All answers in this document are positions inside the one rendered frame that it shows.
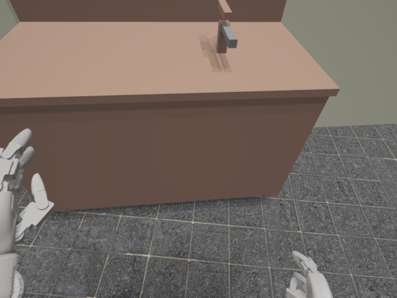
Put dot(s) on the counter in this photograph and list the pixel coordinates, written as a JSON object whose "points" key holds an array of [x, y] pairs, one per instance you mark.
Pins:
{"points": [[135, 102]]}

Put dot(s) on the robot left forearm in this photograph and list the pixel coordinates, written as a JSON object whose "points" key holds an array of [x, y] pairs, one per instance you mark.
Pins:
{"points": [[12, 283]]}

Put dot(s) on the tap lever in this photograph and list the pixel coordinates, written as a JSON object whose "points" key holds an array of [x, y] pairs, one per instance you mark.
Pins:
{"points": [[229, 36]]}

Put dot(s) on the right robot hand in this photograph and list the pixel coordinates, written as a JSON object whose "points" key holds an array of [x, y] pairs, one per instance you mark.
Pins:
{"points": [[314, 285]]}

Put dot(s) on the left robot hand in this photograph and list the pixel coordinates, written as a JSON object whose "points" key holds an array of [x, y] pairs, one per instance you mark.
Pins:
{"points": [[13, 162]]}

